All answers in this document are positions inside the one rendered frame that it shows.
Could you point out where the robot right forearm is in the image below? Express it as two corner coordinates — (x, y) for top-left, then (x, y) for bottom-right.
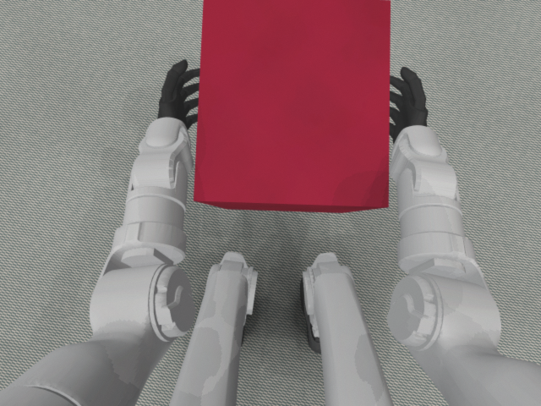
(389, 125), (501, 332)

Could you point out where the right robot hand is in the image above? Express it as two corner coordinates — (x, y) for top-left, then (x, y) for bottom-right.
(390, 67), (428, 144)

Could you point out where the robot right upper arm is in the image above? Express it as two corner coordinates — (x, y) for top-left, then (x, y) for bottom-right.
(386, 272), (541, 406)

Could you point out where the carton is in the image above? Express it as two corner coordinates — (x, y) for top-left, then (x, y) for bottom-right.
(194, 0), (391, 213)

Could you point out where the robot right thigh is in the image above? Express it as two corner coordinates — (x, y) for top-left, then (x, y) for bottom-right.
(303, 261), (394, 406)

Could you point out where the robot right foot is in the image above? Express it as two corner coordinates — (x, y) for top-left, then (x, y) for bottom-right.
(300, 278), (321, 354)

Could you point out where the left robot hand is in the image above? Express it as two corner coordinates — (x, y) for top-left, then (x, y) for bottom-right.
(157, 59), (200, 129)

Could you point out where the robot left forearm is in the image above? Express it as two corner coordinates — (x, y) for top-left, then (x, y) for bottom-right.
(90, 118), (194, 331)

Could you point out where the robot left upper arm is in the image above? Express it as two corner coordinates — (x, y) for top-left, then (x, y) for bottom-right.
(0, 263), (196, 406)

